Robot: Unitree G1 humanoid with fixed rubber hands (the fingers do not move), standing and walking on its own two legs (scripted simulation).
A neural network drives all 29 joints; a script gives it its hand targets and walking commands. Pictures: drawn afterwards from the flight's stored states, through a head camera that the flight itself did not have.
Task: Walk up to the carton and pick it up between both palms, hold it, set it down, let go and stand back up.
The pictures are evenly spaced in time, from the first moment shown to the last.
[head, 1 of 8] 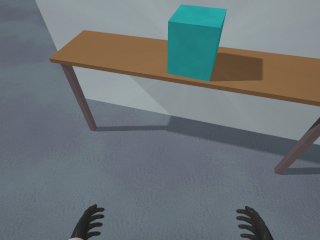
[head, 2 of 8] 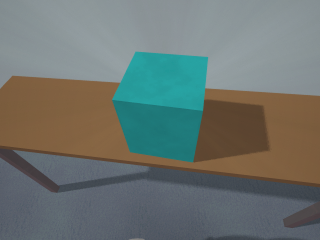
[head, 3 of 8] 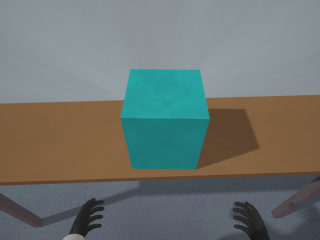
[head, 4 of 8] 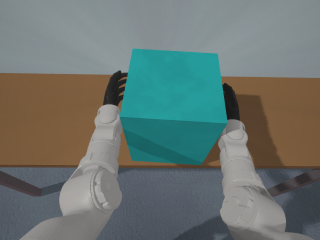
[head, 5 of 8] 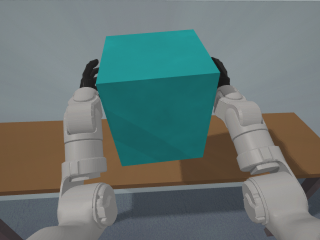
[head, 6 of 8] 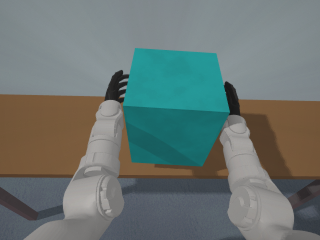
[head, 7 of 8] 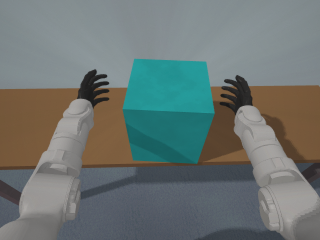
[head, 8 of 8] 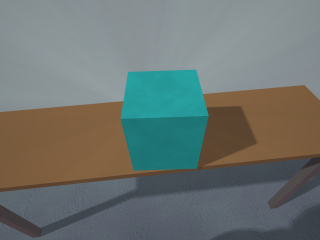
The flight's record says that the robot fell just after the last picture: no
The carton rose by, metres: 0.21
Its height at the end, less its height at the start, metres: +0.00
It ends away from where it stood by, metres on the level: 0.03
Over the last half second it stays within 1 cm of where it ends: yes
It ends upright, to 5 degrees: yes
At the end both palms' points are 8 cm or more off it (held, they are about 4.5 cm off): yes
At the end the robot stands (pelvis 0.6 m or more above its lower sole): yes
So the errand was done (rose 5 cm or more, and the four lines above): yes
